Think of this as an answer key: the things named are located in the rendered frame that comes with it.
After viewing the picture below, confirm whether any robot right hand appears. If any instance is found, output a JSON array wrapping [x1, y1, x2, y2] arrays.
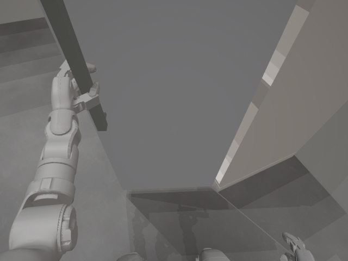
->
[[280, 232, 315, 261]]

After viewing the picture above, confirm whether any robot left upper arm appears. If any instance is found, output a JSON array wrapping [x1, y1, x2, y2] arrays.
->
[[0, 204, 78, 261]]

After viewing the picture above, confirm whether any handle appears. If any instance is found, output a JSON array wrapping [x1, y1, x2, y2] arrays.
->
[[40, 0, 108, 131]]

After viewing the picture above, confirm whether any left robot forearm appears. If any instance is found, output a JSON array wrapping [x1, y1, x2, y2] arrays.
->
[[9, 109, 82, 250]]

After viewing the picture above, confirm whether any right robot thigh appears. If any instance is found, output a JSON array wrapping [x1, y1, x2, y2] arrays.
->
[[195, 249, 230, 261]]

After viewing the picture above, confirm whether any robot left hand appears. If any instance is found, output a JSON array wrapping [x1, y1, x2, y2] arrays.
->
[[51, 60, 100, 114]]

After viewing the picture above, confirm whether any fridge door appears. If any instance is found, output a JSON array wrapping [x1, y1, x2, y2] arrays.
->
[[37, 0, 298, 190]]

